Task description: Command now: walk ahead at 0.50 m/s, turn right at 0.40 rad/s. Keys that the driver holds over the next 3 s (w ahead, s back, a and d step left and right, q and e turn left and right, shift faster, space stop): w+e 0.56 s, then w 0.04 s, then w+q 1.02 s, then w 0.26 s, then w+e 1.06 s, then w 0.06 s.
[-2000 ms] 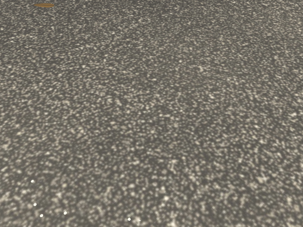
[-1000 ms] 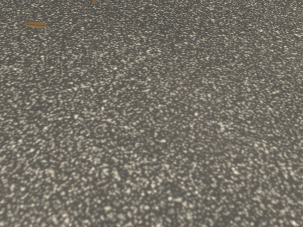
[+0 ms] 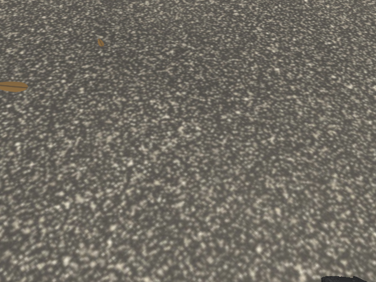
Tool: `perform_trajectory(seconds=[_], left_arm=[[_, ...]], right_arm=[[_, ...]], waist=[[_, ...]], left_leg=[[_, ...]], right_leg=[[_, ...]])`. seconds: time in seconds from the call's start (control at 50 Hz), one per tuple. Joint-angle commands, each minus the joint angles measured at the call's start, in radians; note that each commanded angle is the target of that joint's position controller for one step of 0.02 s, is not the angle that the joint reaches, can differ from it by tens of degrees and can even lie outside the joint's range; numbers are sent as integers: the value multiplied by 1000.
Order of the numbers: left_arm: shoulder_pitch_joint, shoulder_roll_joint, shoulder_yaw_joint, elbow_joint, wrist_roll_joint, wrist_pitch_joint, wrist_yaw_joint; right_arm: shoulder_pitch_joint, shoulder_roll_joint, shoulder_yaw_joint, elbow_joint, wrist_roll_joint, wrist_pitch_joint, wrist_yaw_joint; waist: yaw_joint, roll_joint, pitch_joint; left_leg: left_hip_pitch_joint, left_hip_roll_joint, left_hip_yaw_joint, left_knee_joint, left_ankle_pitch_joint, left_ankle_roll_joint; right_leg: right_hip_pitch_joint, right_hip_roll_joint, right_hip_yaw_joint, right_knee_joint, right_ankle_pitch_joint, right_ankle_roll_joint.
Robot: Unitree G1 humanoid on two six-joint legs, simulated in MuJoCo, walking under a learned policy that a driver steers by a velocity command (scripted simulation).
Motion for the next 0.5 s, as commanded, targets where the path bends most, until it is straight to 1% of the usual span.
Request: perform_trajectory(seconds=[0.02, 0.04, 0.06, 0.08, 0.1, 0.12, 0.14, 0.18, 0.2, 0.26, 0.32, 0.38, 0.4, 0.42, 0.44, 0.46, 0.48, 0.5], left_arm=[[-24, 123, 20, -104, -30, -39, -1], [-71, 119, 23, -114, -28, -35, 5], [-95, 109, 29, -120, -16, -28, 8], [-79, 90, 35, -120, -14, -14, 7], [-68, 69, 35, -121, -16, 0, 4], [-69, 49, 34, -127, -17, 11, 2], [-84, 44, 35, -138, -15, 21, 2], [-128, 47, 39, -162, -7, 32, 1], [-149, 48, 39, -172, -4, 33, -2], [-225, 41, 34, -198, -1, 28, -20], [-339, 30, 22, -241, 3, 25, -40], [-415, 33, 16, -285, -1, 27, -58], [-425, 39, 17, -298, -1, 29, -64], [-421, 50, 21, -308, -2, 30, -68], [-398, 67, 30, -312, -1, 31, -71], [-336, 92, 43, -305, -3, 33, -71], [-201, 131, 68, -273, -7, 33, -68], [-26, 207, 107, -223, -8, 37, -52]], right_arm=[[328, -166, -46, 33, -3, 2, -13], [253, -138, -35, 21, -5, 2, -13], [198, -109, -28, 20, -9, 2, -11], [172, -92, -22, 24, -17, -1, -12], [161, -83, -22, 30, -18, -2, -12], [165, -90, -26, 36, -17, -4, -15], [172, -104, -31, 43, -17, -6, -19], [189, -128, -39, 52, -20, -8, -29], [199, -136, -42, 57, -21, -6, -34], [212, -154, -46, 59, -19, 2, -43], [256, -175, -52, 66, -10, 13, -50], [299, -193, -59, 77, 4, 31, -49], [303, -201, -62, 79, 9, 38, -48], [295, -213, -66, 76, 14, 44, -47], [282, -229, -70, 70, 19, 50, -48], [269, -245, -75, 64, 24, 57, -50], [244, -251, -74, 57, 29, 66, -50], [250, -235, -67, 49, 21, 66, -51]], waist=[[-164, 204, -245], [-137, 133, -166], [-111, 108, -104], [-78, 134, -76], [-63, 140, -59], [-56, 132, -43], [-52, 115, -28], [-52, 83, -5], [-56, 76, 2], [-72, 70, 22], [-113, 53, 58], [-134, 56, 84], [-130, 63, 85], [-116, 74, 75], [-92, 93, 47], [-51, 111, 1], [31, 102, -68], [106, 53, -162]], left_leg=[[738, 369, -569, -249, -251, 190], [597, 337, -448, -275, -190, 164], [476, 303, -356, -313, -129, 152], [398, 276, -278, -345, -83, 141], [355, 261, -222, -372, -58, 140], [332, 259, -177, -392, -23, 147], [322, 261, -141, -409, 12, 154], [331, 266, -79, -426, 68, 162], [344, 265, -49, -430, 88, 161], [369, 246, 50, -438, 124, 143], [416, 254, 115, -437, 131, 135], [515, 281, 152, -397, 172, 124], [545, 289, 164, -371, 221, 117], [563, 293, 180, -328, 334, 107], [575, 294, 196, -263, 511, 97], [578, 289, 211, -157, 689, 86], [543, 260, 238, 28, 784, 63], [373, 219, 247, 288, 641, 18]], right_leg=[[-649, -34, 77, 548, -22, -34], [-622, -84, 52, 530, 66, -38], [-582, -113, 49, 483, 130, -39], [-525, -140, 56, 448, 171, -41], [-493, -148, 50, 428, 190, -42], [-492, -153, 44, 412, 206, -40], [-510, -156, 44, 394, 234, -36], [-561, -157, 55, 333, 308, -24], [-582, -154, 58, 290, 352, -19], [-576, -144, 22, 132, 481, -13], [-570, -133, -41, 7, 522, -19], [-585, -119, -82, -71, 458, -40], [-575, -109, -98, -88, 417, -52], [-540, -89, -121, -102, 370, -67], [-476, -56, -152, -105, 319, -86], [-379, -14, -184, -106, 272, -107], [-199, 39, -210, -165, 303, -139], [96, 51, -148, -210, 347, -180]])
